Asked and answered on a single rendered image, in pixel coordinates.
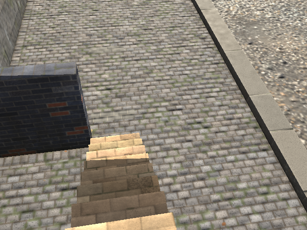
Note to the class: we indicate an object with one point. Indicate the stairs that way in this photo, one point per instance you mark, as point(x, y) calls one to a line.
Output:
point(119, 190)

